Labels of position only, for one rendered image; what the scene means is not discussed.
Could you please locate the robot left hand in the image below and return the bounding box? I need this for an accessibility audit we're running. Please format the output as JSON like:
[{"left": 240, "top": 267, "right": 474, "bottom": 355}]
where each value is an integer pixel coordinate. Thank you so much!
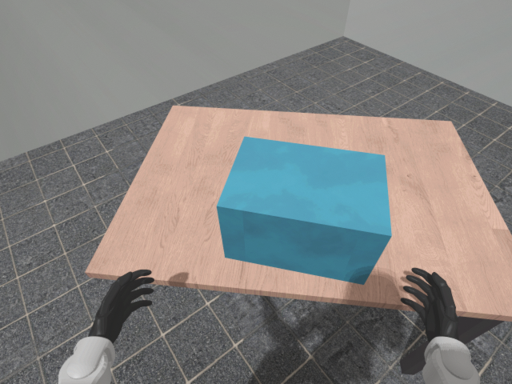
[{"left": 88, "top": 270, "right": 154, "bottom": 343}]

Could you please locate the table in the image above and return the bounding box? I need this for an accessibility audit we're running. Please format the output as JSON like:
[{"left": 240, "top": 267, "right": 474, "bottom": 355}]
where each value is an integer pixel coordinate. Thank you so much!
[{"left": 85, "top": 106, "right": 512, "bottom": 375}]

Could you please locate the left robot forearm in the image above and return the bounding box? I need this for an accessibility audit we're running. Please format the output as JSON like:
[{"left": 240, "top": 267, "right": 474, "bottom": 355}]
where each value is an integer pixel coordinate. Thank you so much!
[{"left": 58, "top": 336, "right": 115, "bottom": 384}]

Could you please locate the right robot forearm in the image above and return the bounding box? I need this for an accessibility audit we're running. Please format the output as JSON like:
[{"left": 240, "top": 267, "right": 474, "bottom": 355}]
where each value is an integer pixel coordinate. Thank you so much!
[{"left": 422, "top": 336, "right": 480, "bottom": 384}]

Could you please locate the robot right hand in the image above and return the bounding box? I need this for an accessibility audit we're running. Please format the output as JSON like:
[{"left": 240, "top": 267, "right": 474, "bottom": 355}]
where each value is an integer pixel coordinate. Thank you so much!
[{"left": 401, "top": 268, "right": 459, "bottom": 342}]

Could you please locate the carton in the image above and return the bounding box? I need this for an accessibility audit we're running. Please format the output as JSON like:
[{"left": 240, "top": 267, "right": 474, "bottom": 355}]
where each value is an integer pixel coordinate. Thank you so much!
[{"left": 217, "top": 136, "right": 392, "bottom": 285}]

